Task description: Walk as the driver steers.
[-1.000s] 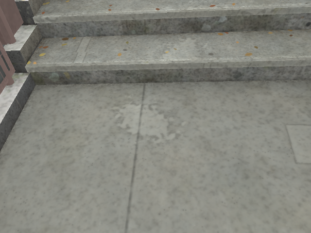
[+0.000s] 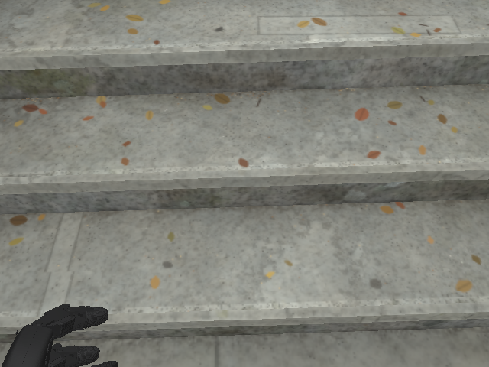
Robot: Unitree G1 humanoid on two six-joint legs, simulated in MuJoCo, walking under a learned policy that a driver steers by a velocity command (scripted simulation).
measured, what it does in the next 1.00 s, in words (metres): climbs: right foot, then left foot 0.16 m higher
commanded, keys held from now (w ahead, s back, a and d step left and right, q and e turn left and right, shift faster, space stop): w+e+shift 0.36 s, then w+q+shift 0.64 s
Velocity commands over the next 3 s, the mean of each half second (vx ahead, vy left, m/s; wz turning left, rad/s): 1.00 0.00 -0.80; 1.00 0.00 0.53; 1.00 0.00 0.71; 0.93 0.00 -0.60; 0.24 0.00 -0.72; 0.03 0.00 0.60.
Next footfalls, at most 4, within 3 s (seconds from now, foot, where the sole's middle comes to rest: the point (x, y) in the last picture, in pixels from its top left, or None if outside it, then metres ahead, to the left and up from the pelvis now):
0.06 right None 0.27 -0.05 -0.75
0.56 left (259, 246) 0.73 -0.04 -0.59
0.94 right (329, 130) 0.98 -0.26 -0.43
1.32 left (240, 15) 1.31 -0.03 -0.27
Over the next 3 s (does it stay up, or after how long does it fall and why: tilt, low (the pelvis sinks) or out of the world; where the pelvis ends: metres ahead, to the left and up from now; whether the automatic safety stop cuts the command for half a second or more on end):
stays up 2.10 -0.10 0.98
